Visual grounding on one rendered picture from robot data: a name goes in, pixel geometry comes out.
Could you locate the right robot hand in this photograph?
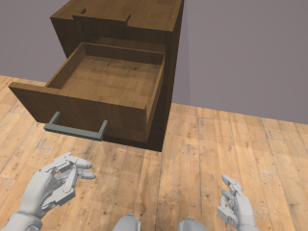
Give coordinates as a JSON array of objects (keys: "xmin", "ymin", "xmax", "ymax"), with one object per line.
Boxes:
[{"xmin": 218, "ymin": 174, "xmax": 257, "ymax": 231}]

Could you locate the robot right thigh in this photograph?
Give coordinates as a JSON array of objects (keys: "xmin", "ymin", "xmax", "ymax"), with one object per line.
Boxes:
[{"xmin": 177, "ymin": 219, "xmax": 208, "ymax": 231}]

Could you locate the left robot hand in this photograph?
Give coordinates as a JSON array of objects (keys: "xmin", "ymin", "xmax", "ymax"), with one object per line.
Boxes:
[{"xmin": 18, "ymin": 152, "xmax": 96, "ymax": 219}]

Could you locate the robot left thigh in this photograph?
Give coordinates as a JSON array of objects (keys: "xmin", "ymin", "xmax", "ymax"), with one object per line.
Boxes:
[{"xmin": 112, "ymin": 216, "xmax": 141, "ymax": 231}]

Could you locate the robot left forearm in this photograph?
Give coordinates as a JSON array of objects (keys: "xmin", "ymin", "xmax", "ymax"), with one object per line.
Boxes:
[{"xmin": 0, "ymin": 212, "xmax": 43, "ymax": 231}]

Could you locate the drawer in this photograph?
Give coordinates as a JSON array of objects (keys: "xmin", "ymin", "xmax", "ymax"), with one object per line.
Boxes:
[{"xmin": 8, "ymin": 42, "xmax": 166, "ymax": 142}]

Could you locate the cabinet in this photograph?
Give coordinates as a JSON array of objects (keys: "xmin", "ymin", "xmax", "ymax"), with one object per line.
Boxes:
[{"xmin": 50, "ymin": 0, "xmax": 185, "ymax": 152}]

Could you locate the robot thigh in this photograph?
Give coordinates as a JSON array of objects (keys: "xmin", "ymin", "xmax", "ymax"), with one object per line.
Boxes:
[
  {"xmin": 177, "ymin": 219, "xmax": 208, "ymax": 231},
  {"xmin": 112, "ymin": 216, "xmax": 141, "ymax": 231}
]

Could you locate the handle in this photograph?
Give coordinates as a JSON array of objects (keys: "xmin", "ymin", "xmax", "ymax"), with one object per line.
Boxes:
[
  {"xmin": 72, "ymin": 13, "xmax": 128, "ymax": 27},
  {"xmin": 43, "ymin": 111, "xmax": 109, "ymax": 141}
]

